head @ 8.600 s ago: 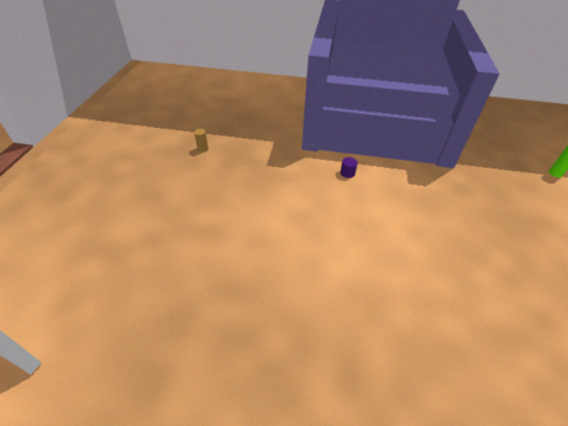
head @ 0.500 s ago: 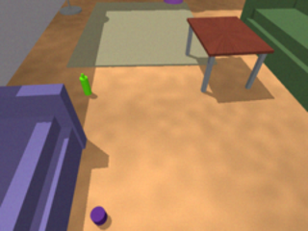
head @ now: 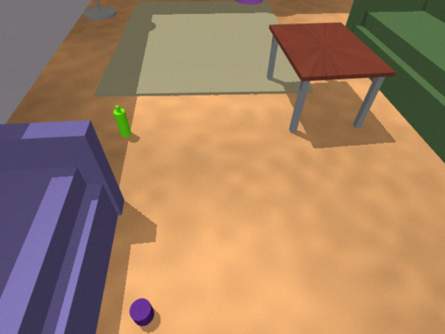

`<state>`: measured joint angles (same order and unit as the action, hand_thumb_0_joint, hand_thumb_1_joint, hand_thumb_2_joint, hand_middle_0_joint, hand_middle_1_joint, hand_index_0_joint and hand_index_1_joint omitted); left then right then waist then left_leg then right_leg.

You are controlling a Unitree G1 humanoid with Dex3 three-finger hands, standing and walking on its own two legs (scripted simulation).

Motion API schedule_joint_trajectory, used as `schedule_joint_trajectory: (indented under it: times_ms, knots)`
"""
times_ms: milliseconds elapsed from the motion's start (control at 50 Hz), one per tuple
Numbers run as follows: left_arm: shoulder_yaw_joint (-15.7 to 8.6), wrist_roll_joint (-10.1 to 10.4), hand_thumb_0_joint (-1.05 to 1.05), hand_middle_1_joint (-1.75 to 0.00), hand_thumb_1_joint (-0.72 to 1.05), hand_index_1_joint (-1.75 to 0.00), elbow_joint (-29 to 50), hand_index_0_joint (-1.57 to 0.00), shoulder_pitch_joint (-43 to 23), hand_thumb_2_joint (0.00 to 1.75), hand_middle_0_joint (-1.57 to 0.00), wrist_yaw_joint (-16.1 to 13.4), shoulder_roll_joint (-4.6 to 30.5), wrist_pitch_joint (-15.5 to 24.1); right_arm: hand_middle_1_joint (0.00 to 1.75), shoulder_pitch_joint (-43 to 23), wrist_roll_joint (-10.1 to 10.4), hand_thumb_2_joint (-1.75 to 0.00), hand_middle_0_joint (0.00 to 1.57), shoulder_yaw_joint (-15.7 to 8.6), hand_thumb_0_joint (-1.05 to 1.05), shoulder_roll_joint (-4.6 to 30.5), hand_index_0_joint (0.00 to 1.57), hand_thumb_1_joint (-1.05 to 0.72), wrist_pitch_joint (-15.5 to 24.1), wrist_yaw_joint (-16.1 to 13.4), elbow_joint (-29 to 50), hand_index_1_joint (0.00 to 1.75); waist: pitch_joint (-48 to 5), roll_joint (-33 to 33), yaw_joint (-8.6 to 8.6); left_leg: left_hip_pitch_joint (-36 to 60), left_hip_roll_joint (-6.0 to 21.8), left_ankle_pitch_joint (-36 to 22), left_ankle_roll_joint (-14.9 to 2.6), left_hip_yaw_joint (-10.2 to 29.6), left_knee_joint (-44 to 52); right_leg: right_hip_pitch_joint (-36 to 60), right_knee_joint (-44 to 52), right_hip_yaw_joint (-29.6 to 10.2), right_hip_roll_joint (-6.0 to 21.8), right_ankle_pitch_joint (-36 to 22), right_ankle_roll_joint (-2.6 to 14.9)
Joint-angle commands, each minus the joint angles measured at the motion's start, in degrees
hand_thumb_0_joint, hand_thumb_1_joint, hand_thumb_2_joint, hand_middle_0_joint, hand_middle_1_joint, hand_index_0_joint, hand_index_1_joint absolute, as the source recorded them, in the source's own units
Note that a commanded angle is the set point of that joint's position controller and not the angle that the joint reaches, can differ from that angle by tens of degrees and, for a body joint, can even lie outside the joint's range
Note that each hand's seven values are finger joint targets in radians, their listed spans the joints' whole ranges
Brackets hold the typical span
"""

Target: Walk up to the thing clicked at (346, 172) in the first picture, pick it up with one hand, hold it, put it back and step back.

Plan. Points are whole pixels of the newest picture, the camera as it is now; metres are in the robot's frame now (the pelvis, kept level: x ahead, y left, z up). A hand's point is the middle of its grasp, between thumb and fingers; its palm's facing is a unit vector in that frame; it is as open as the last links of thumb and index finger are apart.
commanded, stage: stand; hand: left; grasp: from above
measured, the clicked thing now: (142, 312) +0.38 +0.32 -0.74
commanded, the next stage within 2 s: rise first in 0.66 s
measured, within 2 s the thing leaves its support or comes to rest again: neither
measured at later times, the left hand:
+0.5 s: hand out of the picture +0.08 +0.26 -0.16, palm faces -0.04 -0.94 -0.35, open 7.4 cm
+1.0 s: hand out of the picture +0.14 +0.26 -0.17, palm faces -0.04 -0.94 -0.35, open 9.2 cm
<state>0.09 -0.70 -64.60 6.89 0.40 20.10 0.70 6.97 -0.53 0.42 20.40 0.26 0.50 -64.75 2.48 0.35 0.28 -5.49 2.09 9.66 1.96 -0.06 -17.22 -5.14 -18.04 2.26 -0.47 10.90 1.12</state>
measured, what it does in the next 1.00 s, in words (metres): stands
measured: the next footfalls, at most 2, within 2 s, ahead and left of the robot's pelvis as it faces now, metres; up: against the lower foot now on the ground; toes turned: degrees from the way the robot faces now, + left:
none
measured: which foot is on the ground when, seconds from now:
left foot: down 0.00-1.00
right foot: down 0.00-1.00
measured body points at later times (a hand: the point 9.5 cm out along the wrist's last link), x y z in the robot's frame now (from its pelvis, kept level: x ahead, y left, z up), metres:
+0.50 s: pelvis +0.00 +0.00 +0.00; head +0.01 +0.00 +0.45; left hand +0.08 +0.31 -0.13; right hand +0.07 -0.30 -0.13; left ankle +0.00 +0.14 -0.75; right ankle -0.01 -0.10 -0.75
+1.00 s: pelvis -0.02 +0.01 -0.02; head +0.04 +0.02 +0.42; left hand +0.15 +0.31 -0.15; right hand +0.08 -0.26 -0.14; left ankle +0.00 +0.14 -0.75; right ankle -0.01 -0.10 -0.75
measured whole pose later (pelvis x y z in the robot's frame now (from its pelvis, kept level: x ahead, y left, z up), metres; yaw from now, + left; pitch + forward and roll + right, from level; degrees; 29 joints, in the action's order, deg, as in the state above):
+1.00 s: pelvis -0.02 +0.01 -0.02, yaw +0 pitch +6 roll +0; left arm -7.7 -6.6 -60.3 -2.5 1.6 19.5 1.2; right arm 12.6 1.6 -1.2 15.0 2.5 -1.1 -45.9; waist 0.2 -0.9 1.3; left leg -24.7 1.4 16.0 0.9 -0.2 -34.7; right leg -24.1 -34.9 1.9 0.5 16.9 0.5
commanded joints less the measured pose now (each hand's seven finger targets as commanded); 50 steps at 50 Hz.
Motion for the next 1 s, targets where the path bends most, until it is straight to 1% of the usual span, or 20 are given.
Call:
schedule_joint_trajectory:
  times_ms: [0, 140, 160, 240, 300, 440, 520, 600, 660, 720, 740, 760, 780, 800, 820, 840, 860, 880, 920, 980]
  knots:
    - [-2.5, 0.29, 0.0, -0.3, 0.9, -0.3, 3.4, -0.2, -2.35, 0.9, -0.2, -0.96, 12.53, 1.33, 0.3, -2.41, -0.23, -0.9, 0.2, -2.27, 0.0, 12.02, 0.2, -0.9, 1.36, -1.02, 3.27, 0.3, -4.23, 0.34, -0.31, 1.12, 6.07, -8.21, -2.54, 4.41, 1.86, 0.29, 2.83, -6.79, 8.41, -10.07, 0.38]
    - [-2.32, 0.25, 0.0, -0.3, 0.9, -0.3, 3.46, -0.2, -2.12, 0.9, -0.2, -1.02, 12.31, 1.32, 0.3, -2.5, -0.21, -0.9, 0.2, -2.23, 0.0, 11.92, 0.2, -0.9, 1.22, -1.07, 3.28, 0.3, -3.61, -0.05, -0.35, 1.21, 5.98, -8.33, -2.69, 4.25, 1.64, -0.1, 3.27, -6.83, 8.37, -10.68, 0.22]
    - [-2.32, 0.16, 0.0, -0.3, 0.9, -0.3, 3.35, -0.2, -2.11, 0.9, -0.2, -1.1, 12.37, 1.26, 0.3, -2.72, -0.1, -0.9, 0.2, -2.29, 0.0, 11.71, 0.2, -0.9, 1.21, -1.05, 3.27, 0.3, -3.41, -0.32, -0.2, 1.29, 6.02, -8.44, -2.41, 4.53, 1.91, -0.27, 3.1, -6.31, 8.05, -9.86, 0.13]
    - [-2.26, 0.13, 0.0, -0.3, 0.9, -0.3, 3.5, -0.2, -2.48, 0.9, -0.2, -1.11, 12.16, 1.29, 0.3, -2.49, -0.14, -0.9, 0.2, -2.39, 0.0, 12.02, 0.2, -0.9, 1.03, -1.08, 3.35, 0.3, -3.22, -0.32, -0.1, 0.64, 5.91, -6.74, -2.67, 4.35, 1.57, -0.2, 3.58, -6.77, 8.27, -9.21, 0.1]
    - [-2.29, 0.21, 0.0, -0.3, 0.9, -0.3, 3.39, -0.2, -1.8, 0.9, -0.2, -1.13, 12.38, 1.51, 0.3, -2.32, -0.09, -0.9, 0.2, -2.3, 0.0, 11.82, 0.2, -0.9, 1.15, -0.97, 3.44, 0.3, -4.21, -0.35, -0.08, 1.78, 6.0, -9.14, -2.75, 4.27, 1.46, 0.42, 3.08, -6.59, 8.36, -12.22, 0.03]
    - [-2.36, 0.18, 0.0, -0.3, 0.9, -0.3, 3.45, -0.2, -2.05, 0.9, -0.2, -1.16, 12.4, 1.39, 0.3, -2.3, -0.13, -0.9, 0.2, -2.25, 0.0, 11.66, 0.2, -0.9, 1.14, -1.04, 3.48, 0.3, -3.23, 0.15, -0.11, 1.2, 6.1, -7.9, -2.76, 4.39, 1.99, -0.07, 3.22, -6.53, 8.24, -10.05, -0.02]
    - [-2.36, 0.12, 0.0, -0.3, 0.9, -0.3, 3.69, -0.2, -2.23, 0.9, -0.2, -1.23, 12.41, 1.48, 0.3, -2.3, -0.14, -0.9, 0.2, -2.43, 0.0, 11.83, 0.2, -0.9, 1.11, -1.08, 3.65, 0.3, -3.95, -0.34, 0.04, 1.62, 6.08, -9.71, -2.8, 4.17, 1.43, 0.4, 3.09, -6.52, 8.35, -12.36, -0.01]
    - [-2.38, 0.23, 0.0, -0.3, 0.9, -0.3, 3.37, -0.2, -1.79, 0.9, -0.2, -1.16, 12.44, 1.32, 0.3, -2.53, -0.12, -0.9, 0.2, -2.41, 0.0, 11.58, 0.2, -0.9, 1.04, -1.0, 3.43, 0.3, -2.28, -0.44, -0.2, 0.79, 5.91, -6.81, -2.68, 4.53, 2.44, -0.35, 3.58, -6.44, 8.12, -8.18, 0.01]
    - [-2.49, 0.11, 0.0, -0.3, 0.9, -0.3, 3.65, -0.2, -2.12, 0.9, -0.2, -1.12, 12.57, 1.32, 0.3, -2.72, -0.22, -0.9, 0.2, -2.47, 0.0, 11.78, 0.2, -0.9, 1.21, -1.05, 3.7, 0.3, -3.75, 0.4, -0.23, 1.39, 6.03, -8.39, -2.76, 4.3, 2.06, 0.45, 2.95, -6.41, 8.32, -10.12, 0.15]
    - [-2.46, 0.21, 0.0, -0.3, 0.9, -0.3, 3.61, -0.2, -2.04, 0.9, -0.2, -1.11, 12.5, 1.38, 0.3, -2.41, -0.18, -0.9, 0.2, -2.46, 0.0, 11.71, 0.2, -0.9, 1.25, -1.03, 3.49, 0.3, -3.38, -0.14, -0.25, 1.45, 6.08, -8.77, -2.81, 4.39, 2.13, 0.22, 3.11, -6.51, 8.33, -9.82, 0.12]
    - [-2.42, 0.2, 0.0, -0.38, 0.82, -0.38, 3.51, -0.14, -1.9, 0.98, -0.16, -1.11, 12.41, 1.34, 0.3, -2.63, -0.12, -0.91, 0.2, -2.54, 0.0, 11.85, 0.2, -0.92, 1.18, -1.05, 3.49, 0.3, -3.09, -0.18, -0.25, 1.31, 6.1, -8.56, -2.84, 4.53, 2.0, 0.2, 3.32, -6.33, 8.23, -9.51, 0.06]
    - [-3.0, 3.15, 0.0, -0.46, 0.74, -0.46, 23.62, -0.13, -22.01, 1.05, -0.18, -1.82, 3.3, 6.44, 0.3, -1.46, 3.8, -0.92, 0.2, -0.23, 0.0, 2.39, 0.2, -0.97, 4.15, -2.32, 19.48, 0.3, -0.08, 2.96, 6.57, -6.69, -2.86, -1.69, -2.73, -3.25, -3.22, -12.45, -1.14, -2.43, 1.34, -6.81, -0.74]
    - [-3.5, 2.85, 0.0, -0.54, 0.66, -0.54, 19.76, -0.13, -27.26, 1.02, -0.17, -2.03, 5.52, 5.74, 0.3, 1.36, 3.86, -0.91, 0.2, -0.41, 0.0, 3.7, 0.2, -0.92, 4.03, -2.73, 15.72, 0.3, -1.82, 0.3, 4.72, -6.8, -2.67, 0.14, -2.94, -2.54, -3.88, -10.11, -1.84, -1.5, 1.16, -3.74, -0.81]
    - [-6.79, 1.28, 0.0, -0.62, 0.58, -0.62, 8.86, -0.14, -15.18, 0.97, -0.16, -2.09, 10.72, 3.3, 0.3, 3.67, 4.0, -0.9, 0.2, -1.73, 0.0, 5.68, 0.2, -0.89, 3.32, -3.4, 16.06, 0.3, -1.53, -1.01, 2.92, -7.84, -2.49, 0.46, -2.88, -2.58, -4.6, -10.11, -2.47, -0.81, 0.96, -2.19, -0.55]
    - [-7.43, 0.18, 0.0, -0.7, 0.5, -0.7, 5.77, -0.12, -14.43, 0.96, -0.13, -1.26, 10.87, 2.51, 0.3, 4.62, 3.43, -0.89, 0.2, -2.44, 0.0, 5.48, 0.2, -0.86, 3.09, -3.35, 16.75, 0.3, -3.21, -3.88, 2.66, -10.08, -2.79, 0.15, -3.24, -2.29, -7.38, -11.53, -4.02, -0.82, 0.98, -1.78, -0.56]
    - [-8.32, -1.25, 0.0, -0.78, 0.42, -0.78, 5.59, -0.09, -17.5, 0.98, -0.09, -0.5, 12.83, 2.32, 0.3, 4.92, 3.35, -0.89, 0.2, -2.82, 0.0, 5.27, 0.2, -0.85, 3.25, -3.42, 18.34, 0.3, -5.19, -4.79, 2.23, -11.8, -2.79, -0.51, -3.51, -2.07, -9.56, -12.47, -6.41, -0.78, 1.1, -2.83, -0.61]
    - [-9.7, -3.05, 0.0, -0.86, 0.34, -0.85, 6.3, -0.08, -16.85, 0.97, -0.07, 0.06, 13.96, 2.86, 0.3, 5.39, 2.47, -0.89, 0.2, -3.84, 0.0, 5.28, 0.2, -0.86, 3.55, -3.39, 20.0, 0.3, -10.12, -4.22, 1.15, -12.38, -3.02, -2.03, -3.47, -2.26, -11.78, -11.54, -9.0, -1.14, 1.44, -5.0, -0.65]
    - [-10.85, -5.12, 0.0, -0.94, 0.26, -0.92, 3.21, -0.06, -10.44, 0.99, -0.05, 0.55, 13.54, 2.36, 0.3, 7.09, 1.82, -0.89, 0.2, -4.58, 0.0, 4.93, 0.2, -0.86, 3.62, -3.09, 20.61, 0.3, -12.56, -2.31, 0.16, -14.55, -3.35, -3.45, -3.11, -2.15, -14.11, -12.1, -11.64, -1.12, 1.52, -6.22, -0.38]
    - [-11.39, -6.54, 0.0, -1.05, 0.1, -1.02, 5.82, -0.02, -4.81, 1.01, 0.0, 0.87, 11.7, 1.75, 0.3, 7.88, 1.68, -0.89, 0.2, -5.23, 0.0, 4.46, 0.2, -0.87, 3.95, -2.46, 24.09, 0.3, -16.21, 0.13, -2.15, -16.29, -3.75, -4.97, -2.56, -2.16, -16.32, -12.07, -14.51, -1.22, 1.12, -6.52, 0.09]
    - [-10.92, -8.23, 0.0, -1.08, -0.14, -1.05, 10.57, -0.03, -4.67, 1.0, 0.0, -0.5, 9.8, -1.22, 0.3, 7.26, 2.02, -0.88, 0.2, -5.62, 0.0, 4.07, 0.2, -0.84, 3.95, -2.26, 27.76, 0.3, -15.62, 2.1, -1.32, -17.24, -3.6, -4.89, -2.24, -1.77, -17.04, -14.91, -15.42, -0.77, 0.4, -5.51, 0.25]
